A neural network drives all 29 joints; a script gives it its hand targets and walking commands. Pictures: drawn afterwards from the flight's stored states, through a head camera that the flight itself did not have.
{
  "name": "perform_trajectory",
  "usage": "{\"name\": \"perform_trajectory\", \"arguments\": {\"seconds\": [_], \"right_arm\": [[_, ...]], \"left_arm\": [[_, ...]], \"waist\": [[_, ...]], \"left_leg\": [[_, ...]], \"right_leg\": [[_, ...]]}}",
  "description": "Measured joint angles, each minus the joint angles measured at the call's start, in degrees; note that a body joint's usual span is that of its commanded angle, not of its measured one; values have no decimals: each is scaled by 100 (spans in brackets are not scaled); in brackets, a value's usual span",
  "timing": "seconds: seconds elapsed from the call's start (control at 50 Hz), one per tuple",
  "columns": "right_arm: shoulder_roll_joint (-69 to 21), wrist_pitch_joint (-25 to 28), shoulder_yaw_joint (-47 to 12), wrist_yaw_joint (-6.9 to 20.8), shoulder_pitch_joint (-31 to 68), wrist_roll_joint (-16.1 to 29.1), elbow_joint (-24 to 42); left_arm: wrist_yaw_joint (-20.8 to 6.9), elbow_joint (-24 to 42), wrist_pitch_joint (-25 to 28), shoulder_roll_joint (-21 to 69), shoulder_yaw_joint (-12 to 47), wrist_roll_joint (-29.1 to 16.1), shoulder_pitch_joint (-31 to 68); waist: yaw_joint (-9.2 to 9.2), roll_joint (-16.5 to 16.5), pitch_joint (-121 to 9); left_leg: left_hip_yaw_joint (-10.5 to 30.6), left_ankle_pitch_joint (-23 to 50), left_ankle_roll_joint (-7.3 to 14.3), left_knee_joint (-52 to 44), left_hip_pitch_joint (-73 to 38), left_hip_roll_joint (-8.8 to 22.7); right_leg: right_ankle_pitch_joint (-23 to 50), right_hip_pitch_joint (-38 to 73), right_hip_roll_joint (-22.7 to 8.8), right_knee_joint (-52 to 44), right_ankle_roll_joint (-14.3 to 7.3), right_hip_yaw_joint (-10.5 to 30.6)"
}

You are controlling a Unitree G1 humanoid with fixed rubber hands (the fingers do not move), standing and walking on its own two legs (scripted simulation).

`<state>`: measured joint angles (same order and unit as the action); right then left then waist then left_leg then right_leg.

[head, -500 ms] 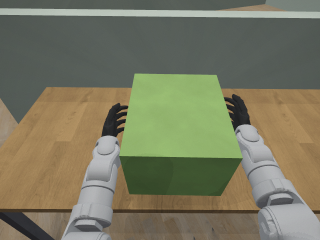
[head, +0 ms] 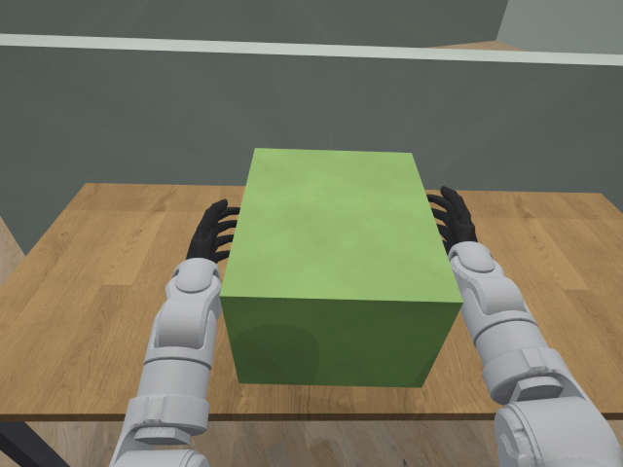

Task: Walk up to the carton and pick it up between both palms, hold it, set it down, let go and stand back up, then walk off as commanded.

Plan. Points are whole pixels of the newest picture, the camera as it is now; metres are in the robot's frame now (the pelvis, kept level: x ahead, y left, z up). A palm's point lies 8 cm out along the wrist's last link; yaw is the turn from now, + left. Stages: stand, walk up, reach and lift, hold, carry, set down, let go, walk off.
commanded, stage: reach and lift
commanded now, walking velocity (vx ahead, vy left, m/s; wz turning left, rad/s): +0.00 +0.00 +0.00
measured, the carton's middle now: (332, 259) +0.39 +0.01 +0.10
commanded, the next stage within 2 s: hold in 1.08 s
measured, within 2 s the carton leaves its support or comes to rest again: neither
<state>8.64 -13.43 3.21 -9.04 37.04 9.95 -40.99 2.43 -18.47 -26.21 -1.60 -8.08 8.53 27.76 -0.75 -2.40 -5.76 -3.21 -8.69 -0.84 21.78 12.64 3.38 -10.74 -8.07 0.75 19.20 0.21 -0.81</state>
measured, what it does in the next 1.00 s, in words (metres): stands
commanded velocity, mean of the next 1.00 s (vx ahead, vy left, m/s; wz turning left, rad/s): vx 0.00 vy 0.00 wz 0.00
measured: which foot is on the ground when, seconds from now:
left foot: down 0.00-1.00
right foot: down 0.00-1.00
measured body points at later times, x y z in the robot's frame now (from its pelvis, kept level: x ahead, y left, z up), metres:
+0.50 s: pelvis +0.00 +0.00 +0.00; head -0.04 +0.02 +0.45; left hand +0.37 +0.18 +0.15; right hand +0.40 -0.16 +0.16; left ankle +0.03 +0.13 -0.75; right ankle -0.01 -0.12 -0.75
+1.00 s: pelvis +0.00 +0.00 +0.00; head -0.05 +0.02 +0.45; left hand +0.36 +0.18 +0.17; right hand +0.39 -0.16 +0.18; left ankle +0.03 +0.13 -0.75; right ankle -0.01 -0.12 -0.75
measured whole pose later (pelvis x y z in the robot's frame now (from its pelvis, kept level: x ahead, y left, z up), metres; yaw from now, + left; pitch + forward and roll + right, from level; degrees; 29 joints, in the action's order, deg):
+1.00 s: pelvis +0.00 +0.00 +0.00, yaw +0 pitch -2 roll -1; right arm 8.4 -19.7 3.2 -10.6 38.0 13.0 -33.6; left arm 0.5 -9.3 -35.2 -2.5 -9.2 9.1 28.8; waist 0.5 -2.2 -5.3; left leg -3.1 -8.4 -0.8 21.2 10.9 3.1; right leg -10.8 -6.5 0.5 19.2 0.2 -0.8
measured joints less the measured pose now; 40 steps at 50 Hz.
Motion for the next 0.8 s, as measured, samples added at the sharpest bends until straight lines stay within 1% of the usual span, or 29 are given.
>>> {"name": "perform_trajectory", "arguments": {"seconds": [0.46, 0.8], "right_arm": [[-23, -339, 0, -91, 3, 153, 456], [-25, -471, 0, -132, 98, 240, 549]], "left_arm": [[-92, 467, -396, -52, -42, 6, 3], [-148, 658, -661, -92, -96, 14, 107]], "waist": [[39, 13, 16], [69, 16, 17]], "left_leg": [[2, 0, 0, -56, -73, -24], [5, 11, 0, -56, -112, -30]], "right_leg": [[-29, 49, -21, 0, 0, 0], [-20, 89, -25, 0, 0, 0]]}}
